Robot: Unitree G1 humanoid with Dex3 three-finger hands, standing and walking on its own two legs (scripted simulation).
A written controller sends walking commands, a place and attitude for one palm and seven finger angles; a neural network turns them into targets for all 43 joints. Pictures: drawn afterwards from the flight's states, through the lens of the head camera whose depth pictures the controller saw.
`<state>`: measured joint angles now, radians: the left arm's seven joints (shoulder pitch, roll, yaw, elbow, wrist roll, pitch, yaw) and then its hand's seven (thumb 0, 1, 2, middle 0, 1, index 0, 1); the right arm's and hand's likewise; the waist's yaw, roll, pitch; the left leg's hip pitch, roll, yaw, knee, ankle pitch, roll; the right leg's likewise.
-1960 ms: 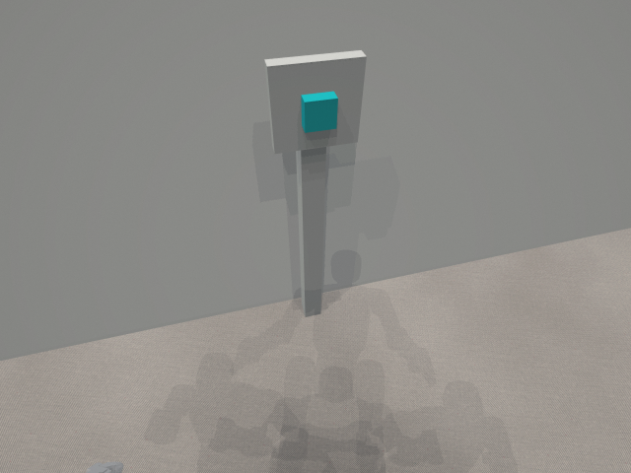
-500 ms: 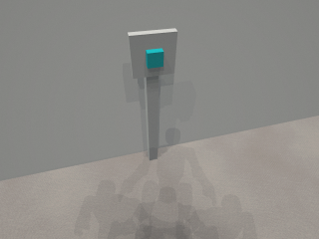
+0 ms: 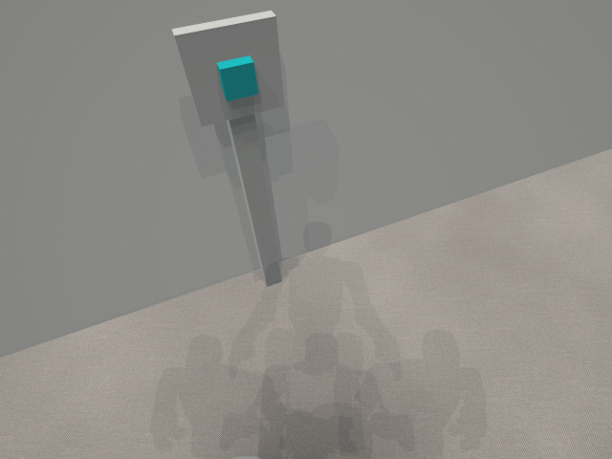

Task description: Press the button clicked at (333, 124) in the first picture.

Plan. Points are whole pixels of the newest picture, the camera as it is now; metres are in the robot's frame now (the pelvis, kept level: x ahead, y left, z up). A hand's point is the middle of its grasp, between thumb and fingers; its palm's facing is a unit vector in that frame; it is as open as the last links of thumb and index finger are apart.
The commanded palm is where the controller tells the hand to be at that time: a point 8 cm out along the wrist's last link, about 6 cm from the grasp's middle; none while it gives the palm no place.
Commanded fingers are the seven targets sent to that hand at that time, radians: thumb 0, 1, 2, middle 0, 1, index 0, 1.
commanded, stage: walk to a spot facing it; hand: left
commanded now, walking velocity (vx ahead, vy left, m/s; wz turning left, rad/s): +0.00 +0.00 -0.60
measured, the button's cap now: (237, 78) +0.75 +0.20 +0.10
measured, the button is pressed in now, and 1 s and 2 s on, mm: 0 0 0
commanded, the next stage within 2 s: none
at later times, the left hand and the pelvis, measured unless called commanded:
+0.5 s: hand out of the picture +0.09 +0.26 -0.15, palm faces -0.18 -0.96 -0.23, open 7.4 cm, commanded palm none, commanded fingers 0.00 0.90 0.90 -0.20 -0.30 -0.20 -0.30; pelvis -0.03 +0.06 +0.02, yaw -16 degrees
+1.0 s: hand (242, 456) +0.15 +0.11 -0.13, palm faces -0.57 -0.79 -0.24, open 7.4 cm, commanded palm none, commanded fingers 0.00 0.90 0.90 -0.20 -0.30 -0.20 -0.30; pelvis -0.06 +0.02 +0.02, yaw -35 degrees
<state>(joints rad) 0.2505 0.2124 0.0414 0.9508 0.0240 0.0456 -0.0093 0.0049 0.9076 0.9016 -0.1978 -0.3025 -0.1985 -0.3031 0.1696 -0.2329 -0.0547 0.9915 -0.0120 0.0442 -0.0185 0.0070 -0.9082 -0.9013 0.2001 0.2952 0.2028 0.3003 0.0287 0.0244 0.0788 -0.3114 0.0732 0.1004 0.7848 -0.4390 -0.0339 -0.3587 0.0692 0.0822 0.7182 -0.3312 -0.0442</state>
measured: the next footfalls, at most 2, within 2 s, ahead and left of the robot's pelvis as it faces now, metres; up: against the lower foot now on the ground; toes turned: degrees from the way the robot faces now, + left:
left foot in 0.36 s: +0.01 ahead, +0.15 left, +0.00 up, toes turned -13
right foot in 0.80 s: -0.09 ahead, -0.09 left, +0.00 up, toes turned -34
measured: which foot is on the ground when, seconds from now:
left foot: up 0.00-0.34, down 0.36-0.80, up 0.82-1.00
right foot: down 0.00-0.36, up 0.38-0.78, down 0.80-1.00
